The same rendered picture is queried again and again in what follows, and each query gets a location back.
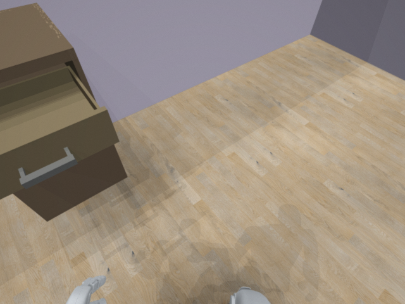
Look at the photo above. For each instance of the cabinet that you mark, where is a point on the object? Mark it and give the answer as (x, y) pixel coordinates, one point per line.
(31, 45)

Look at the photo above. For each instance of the drawer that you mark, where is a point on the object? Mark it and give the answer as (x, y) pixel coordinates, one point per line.
(41, 116)

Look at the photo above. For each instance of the handle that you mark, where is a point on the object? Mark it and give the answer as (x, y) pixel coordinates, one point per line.
(48, 171)

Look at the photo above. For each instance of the right robot thigh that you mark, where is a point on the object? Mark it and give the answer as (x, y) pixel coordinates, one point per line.
(247, 296)

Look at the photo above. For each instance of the left robot hand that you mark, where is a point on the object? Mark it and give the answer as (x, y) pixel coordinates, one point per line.
(82, 294)

